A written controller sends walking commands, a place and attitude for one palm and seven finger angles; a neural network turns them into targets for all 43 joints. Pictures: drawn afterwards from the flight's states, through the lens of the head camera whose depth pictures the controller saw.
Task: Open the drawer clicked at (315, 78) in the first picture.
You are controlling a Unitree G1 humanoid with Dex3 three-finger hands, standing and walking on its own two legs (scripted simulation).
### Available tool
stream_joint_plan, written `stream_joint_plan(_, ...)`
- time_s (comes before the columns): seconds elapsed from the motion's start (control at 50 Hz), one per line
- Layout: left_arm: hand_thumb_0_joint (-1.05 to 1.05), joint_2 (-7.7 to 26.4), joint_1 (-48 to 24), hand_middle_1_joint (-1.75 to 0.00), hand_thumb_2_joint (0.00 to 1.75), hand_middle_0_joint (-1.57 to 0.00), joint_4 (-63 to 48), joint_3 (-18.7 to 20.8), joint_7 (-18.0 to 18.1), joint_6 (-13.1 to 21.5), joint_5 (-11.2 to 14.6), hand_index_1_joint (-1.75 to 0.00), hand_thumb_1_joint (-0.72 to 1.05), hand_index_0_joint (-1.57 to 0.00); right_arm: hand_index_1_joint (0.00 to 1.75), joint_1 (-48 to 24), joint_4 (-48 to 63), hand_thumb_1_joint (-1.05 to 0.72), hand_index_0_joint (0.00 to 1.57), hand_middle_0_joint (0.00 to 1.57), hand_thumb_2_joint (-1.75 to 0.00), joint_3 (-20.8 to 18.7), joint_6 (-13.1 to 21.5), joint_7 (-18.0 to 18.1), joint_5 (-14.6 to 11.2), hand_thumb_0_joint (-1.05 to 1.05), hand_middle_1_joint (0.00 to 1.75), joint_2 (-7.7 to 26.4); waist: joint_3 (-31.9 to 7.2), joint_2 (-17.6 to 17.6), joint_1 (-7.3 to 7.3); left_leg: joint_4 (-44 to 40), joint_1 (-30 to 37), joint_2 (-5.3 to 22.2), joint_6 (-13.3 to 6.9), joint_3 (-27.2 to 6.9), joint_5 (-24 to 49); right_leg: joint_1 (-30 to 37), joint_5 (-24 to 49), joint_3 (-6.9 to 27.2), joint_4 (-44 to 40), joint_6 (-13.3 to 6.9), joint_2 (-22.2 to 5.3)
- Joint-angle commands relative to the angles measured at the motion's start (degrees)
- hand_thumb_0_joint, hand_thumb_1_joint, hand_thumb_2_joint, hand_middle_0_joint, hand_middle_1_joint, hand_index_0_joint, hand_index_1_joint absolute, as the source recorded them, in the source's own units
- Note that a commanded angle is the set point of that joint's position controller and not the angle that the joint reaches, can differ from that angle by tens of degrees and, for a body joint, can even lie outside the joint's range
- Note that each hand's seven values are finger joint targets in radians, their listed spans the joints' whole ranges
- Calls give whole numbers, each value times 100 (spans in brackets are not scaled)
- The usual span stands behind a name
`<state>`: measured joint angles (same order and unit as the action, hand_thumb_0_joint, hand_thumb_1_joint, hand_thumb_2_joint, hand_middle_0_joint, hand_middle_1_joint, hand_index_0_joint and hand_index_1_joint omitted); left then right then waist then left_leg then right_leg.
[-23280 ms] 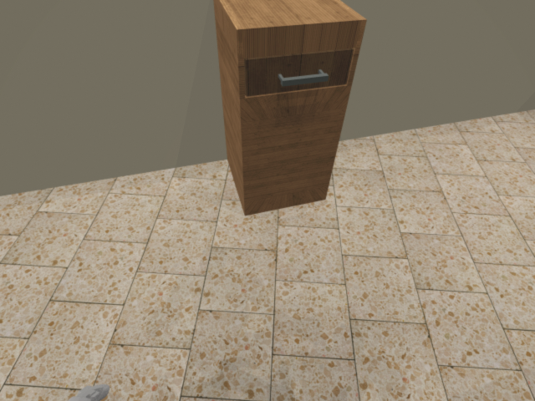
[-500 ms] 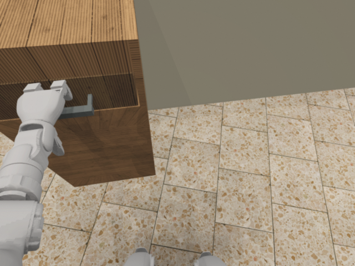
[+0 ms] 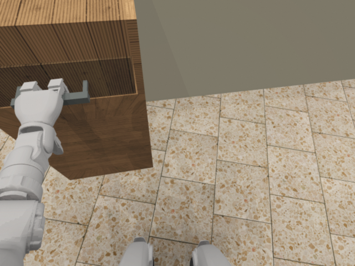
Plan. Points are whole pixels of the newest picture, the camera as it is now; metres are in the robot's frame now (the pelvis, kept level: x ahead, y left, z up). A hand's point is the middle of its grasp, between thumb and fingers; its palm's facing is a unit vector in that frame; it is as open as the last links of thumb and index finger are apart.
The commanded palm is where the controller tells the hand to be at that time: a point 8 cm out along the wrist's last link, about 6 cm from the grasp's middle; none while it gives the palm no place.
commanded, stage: lower the fingers behind the handle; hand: left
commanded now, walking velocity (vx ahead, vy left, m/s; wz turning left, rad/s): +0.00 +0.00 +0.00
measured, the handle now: (52, 94) +0.51 +0.29 +0.02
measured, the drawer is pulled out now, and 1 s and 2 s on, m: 0.00 0.00 0.06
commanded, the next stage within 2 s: close the thumb around the handle in 0.46 s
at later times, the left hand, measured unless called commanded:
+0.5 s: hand (57, 117) +0.46 +0.28 -0.01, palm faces -0.03 -0.03 -1.00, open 13.8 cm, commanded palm +0.45 +0.27 +0.05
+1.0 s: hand (53, 117) +0.46 +0.29 -0.01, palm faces -0.05 -0.04 -1.00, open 8.6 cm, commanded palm +0.45 +0.27 +0.05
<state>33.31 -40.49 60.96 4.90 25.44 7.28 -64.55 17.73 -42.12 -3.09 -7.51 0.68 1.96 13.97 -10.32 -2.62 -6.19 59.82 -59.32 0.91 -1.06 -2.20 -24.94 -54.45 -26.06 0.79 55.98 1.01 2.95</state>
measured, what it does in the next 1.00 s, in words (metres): stands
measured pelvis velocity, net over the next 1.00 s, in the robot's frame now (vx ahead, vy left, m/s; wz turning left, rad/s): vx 0.01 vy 0.00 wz -0.01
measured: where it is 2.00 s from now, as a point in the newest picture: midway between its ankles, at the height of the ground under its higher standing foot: outside the picture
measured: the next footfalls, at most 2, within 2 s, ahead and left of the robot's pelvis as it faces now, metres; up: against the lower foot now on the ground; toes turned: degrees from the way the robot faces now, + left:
none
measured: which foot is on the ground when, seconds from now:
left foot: down 0.00-1.00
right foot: down 0.00-1.00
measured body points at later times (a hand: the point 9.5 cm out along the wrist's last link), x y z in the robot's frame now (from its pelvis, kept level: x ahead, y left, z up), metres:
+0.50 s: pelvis +0.00 +0.00 +0.00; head +0.12 +0.01 +0.43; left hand +0.46 +0.28 +0.05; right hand +0.02 -0.28 -0.13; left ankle +0.02 +0.10 -0.67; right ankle +0.00 -0.14 -0.67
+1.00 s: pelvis +0.01 +0.00 +0.00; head +0.13 +0.02 +0.43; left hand +0.46 +0.29 +0.05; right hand +0.04 -0.28 -0.12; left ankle +0.02 +0.10 -0.67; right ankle +0.00 -0.14 -0.67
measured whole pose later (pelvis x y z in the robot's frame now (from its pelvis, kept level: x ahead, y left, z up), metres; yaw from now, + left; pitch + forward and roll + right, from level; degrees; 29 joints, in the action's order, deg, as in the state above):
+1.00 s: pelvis +0.01 +0.00 +0.00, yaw -1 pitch +25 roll -3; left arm 33.6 -38.3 57.8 5.0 22.2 8.7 -63.2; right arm 17.9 -41.2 -3.1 -7.6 1.2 1.6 14.2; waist -10.7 -2.7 -5.6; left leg 59.7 -58.5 1.3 -1.1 -1.8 -25.9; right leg -53.7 -26.7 1.2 55.6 1.0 3.3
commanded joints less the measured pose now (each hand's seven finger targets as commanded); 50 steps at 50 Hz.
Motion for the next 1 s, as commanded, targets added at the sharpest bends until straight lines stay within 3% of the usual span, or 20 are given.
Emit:
stream_joint_plan(0.0,0,1401,-2496,-120,30,-30,-901,107,75,-423,117,-120,-50,-30,30,881,285,-90,20,20,-90,-325,114,42,13,0,30,1096,-2559,-613,-146,-697,2790,-53,-72,60,2092,527,1486,-353,-735,-311,161)
stream_joint_plan(0.02,0,1583,-2563,-120,30,-30,-1079,208,13,-389,103,-120,-50,-30,30,928,285,-90,20,20,-90,-334,113,70,1,0,30,1101,-2827,-600,-118,-680,2969,-43,-73,34,2280,615,1628,-338,-722,-300,163)
stream_joint_plan(0.04,0,1363,-2385,-120,30,-30,-891,48,-76,-429,175,-120,-50,-30,30,930,282,-90,20,20,-90,-331,110,76,1,0,30,1084,-2767,-571,-155,-676,2994,-55,-86,52,2244,642,1608,-333,-770,-293,173)
stream_joint_plan(0.1,0,1377,-2420,-120,30,-30,-766,1,-342,-416,199,-120,-50,-30,30,924,274,-90,20,20,-90,-265,107,136,-23,0,30,1072,-2306,-486,-170,-788,2816,-31,-92,29,2012,572,1418,-349,-840,-308,155)
stream_joint_plan(0.16,0,1343,-2253,-120,30,-30,-921,-20,-446,-220,161,-120,-50,-30,30,888,341,-90,20,20,-90,-249,131,163,-27,0,30,1024,-2295,-561,-86,-773,2769,-46,-113,70,1994,596,1424,-318,-845,-315,158)
stream_joint_plan(0.18,0,1464,-2102,-120,30,-30,-902,108,-456,-154,150,-120,-50,-30,30,894,328,-90,20,20,-90,-240,126,170,-18,0,30,1025,-2224,-518,-33,-767,2721,-38,-110,65,2038,628,1466,-320,-819,-329,158)
stream_joint_plan(0.24,0,1401,-2016,-120,30,-30,-1010,141,-403,46,150,-120,-50,-30,30,858,377,-90,20,20,-90,-243,133,158,-4,0,30,1004,-2100,-565,-6,-708,2559,-40,-108,79,2003,529,1435,-314,-751,-338,155)
stream_joint_plan(0.26,0,1609,-1890,-120,30,-30,-977,341,-346,77,149,-120,-50,-30,30,845,378,-90,20,20,-90,-236,126,149,-6,0,30,1021,-2088,-472,53,-688,2451,-48,-121,98,1990,594,1474,-303,-728,-338,151)
stream_joint_plan(0.3,0,1705,-1867,-120,30,-30,-1060,468,-238,112,121,-120,-50,-30,30,810,383,-90,20,20,-90,-248,112,134,13,0,30,1030,-2250,-463,96,-623,2415,-52,-115,101,2135,641,1609,-284,-636,-344,150)
stream_joint_plan(0.32,0,1666,-1924,-120,30,-30,-1185,425,-167,130,99,-120,-50,-30,30,833,401,-90,20,20,-90,-260,118,114,12,0,30,1019,-2392,-628,98,-615,2477,-58,-95,107,2214,640,1653,-300,-595,-340,147)
stream_joint_plan(0.4,0,1519,-1878,-120,30,-30,-1109,388,20,-19,106,-120,-50,-30,30,823,364,-90,20,20,-90,-304,111,68,24,0,30,1032,-2416,-481,40,-557,2507,-49,-90,110,2325,625,1741,-301,-596,-324,161)
stream_joint_plan(0.54,0,1871,-2085,-120,30,-30,-908,434,-93,-352,190,-120,-50,-30,30,867,314,-90,20,20,-90,-259,63,104,-44,0,30,1106,-2470,-412,-7,-643,2404,-95,-137,189,2101,928,1821,-249,-716,-275,133)
stream_joint_plan(0.6,0,1830,-2022,-122,37,-31,-953,403,-250,-315,210,-122,-33,-31,30,862,338,-90,20,20,-90,-257,61,132,-38,0,30,1085,-2588,-394,-1,-625,2490,-95,-150,219,2293,1087,2076,-216,-726,-271,133)
stream_joint_plan(0.66,0,1782,-1847,-124,44,-32,-857,330,-420,-194,245,-124,-16,-32,30,836,360,-90,20,20,-90,-238,75,168,-61,0,30,1071,-2255,-312,-17,-651,2301,-97,-168,245,2062,1072,1960,-193,-800,-261,127)
stream_joint_plan(0.72,0,1765,-1808,-125,52,-34,-1031,336,-481,21,205,-125,0,-34,30,842,383,-90,20,20,-90,-246,83,193,-56,0,30,1051,-2305,-498,28,-638,2424,-90,-143,215,2175,940,1924,-212,-741,-293,135)
stream_joint_plan(0.76,0,1588,-1720,-127,56,-34,-1171,297,-442,148,207,-127,12,-34,30,844,387,-90,20,20,-90,-280,102,179,-35,0,30,1021,-2389,-588,48,-593,2602,-60,-122,180,2389,801,1963,-247,-681,-312,151)
stream_joint_plan(0.82,0,1628,-1611,-128,64,-36,-1228,424,-343,246,225,-128,28,-36,30,844,373,-90,20,20,-90,-299,86,154,-18,0,30,1019,-2443,-494,66,-512,2570,-43,-105,161,2590,787,2107,-255,-589,-305,153)
stream_joint_plan(0.86,0,1342,-1662,-130,68,-36,-1227,246,-253,235,228,-130,40,-36,30,837,372,-90,20,20,-90,-333,105,121,-19,0,30,1002,-2325,-471,1,-513,2554,-47,-106,163,2495,678,2007,-273,-629,-301,151)
stream_joint_plan(0.92,0,1668,-1734,-131,76,-38,-1312,477,-124,164,165,-131,56,-38,30,843,348,-90,20,20,-90,-335,73,103,-3,0,30,1048,-2567,-541,71,-494,2615,-52,-92,151,2623,750,2111,-262,-550,-307,154)
stream_joint_plan(0.98,0,1392,-1760,-133,83,-39,-1279,276,-63,0,162,-133,73,-39,30,839,333,-90,20,20,-90,-346,62,65,1,0,30,1033,-2466,-626,36,-543,2752,-40,-59,131,2637,669,1996,-325,-595,-320,164)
